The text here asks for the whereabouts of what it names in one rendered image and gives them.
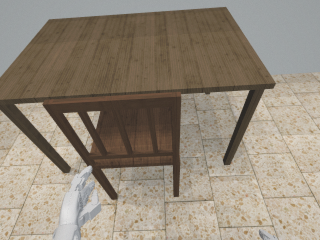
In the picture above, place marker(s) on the right robot hand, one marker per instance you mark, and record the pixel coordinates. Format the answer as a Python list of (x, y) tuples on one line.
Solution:
[(266, 236)]

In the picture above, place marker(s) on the left robot hand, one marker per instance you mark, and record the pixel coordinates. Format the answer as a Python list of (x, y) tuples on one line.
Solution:
[(72, 209)]

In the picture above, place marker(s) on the chair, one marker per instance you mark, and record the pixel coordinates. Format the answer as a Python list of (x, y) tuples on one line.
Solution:
[(136, 130)]

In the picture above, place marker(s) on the table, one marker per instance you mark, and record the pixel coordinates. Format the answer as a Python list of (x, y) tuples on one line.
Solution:
[(189, 51)]

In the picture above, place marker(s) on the left robot forearm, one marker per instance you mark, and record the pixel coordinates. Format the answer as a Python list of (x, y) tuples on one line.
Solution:
[(67, 232)]

